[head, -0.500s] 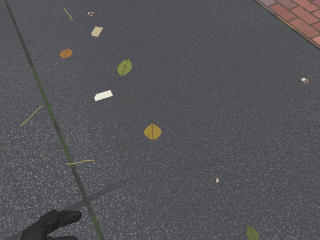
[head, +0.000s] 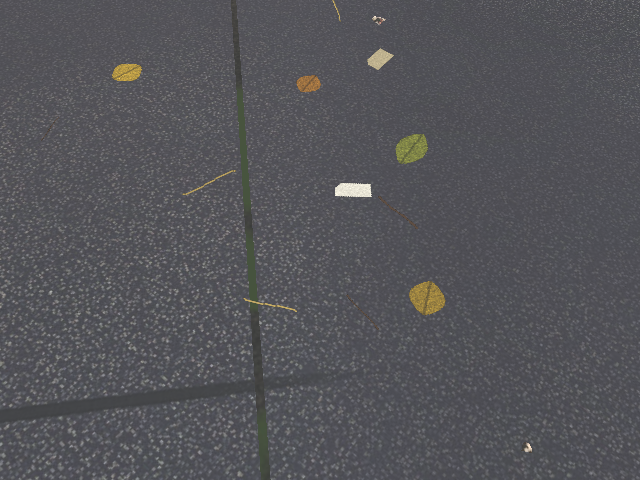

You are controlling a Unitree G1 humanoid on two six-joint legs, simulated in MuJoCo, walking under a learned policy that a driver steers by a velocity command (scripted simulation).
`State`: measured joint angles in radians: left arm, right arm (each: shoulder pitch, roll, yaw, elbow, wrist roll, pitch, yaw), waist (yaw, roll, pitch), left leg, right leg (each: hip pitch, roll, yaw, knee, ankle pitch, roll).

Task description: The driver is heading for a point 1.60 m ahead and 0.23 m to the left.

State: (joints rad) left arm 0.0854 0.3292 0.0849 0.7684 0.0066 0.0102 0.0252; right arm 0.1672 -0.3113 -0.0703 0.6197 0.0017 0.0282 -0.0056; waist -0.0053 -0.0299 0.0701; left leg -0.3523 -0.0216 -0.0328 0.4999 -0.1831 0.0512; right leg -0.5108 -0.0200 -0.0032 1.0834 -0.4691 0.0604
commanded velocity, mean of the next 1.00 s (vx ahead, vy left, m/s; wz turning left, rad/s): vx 0.01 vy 0.00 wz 0.37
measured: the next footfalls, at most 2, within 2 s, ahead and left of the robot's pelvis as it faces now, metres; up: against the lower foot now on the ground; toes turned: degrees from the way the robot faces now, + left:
right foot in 0.30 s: +0.08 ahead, -0.14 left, +0.00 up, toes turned +15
left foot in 0.70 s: -0.01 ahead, +0.11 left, +0.00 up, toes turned +24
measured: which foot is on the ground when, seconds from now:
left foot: down 0.00-0.30, up 0.32-0.68, down 0.70-1.00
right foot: up 0.00-0.28, down 0.30-0.70, up 0.72-1.00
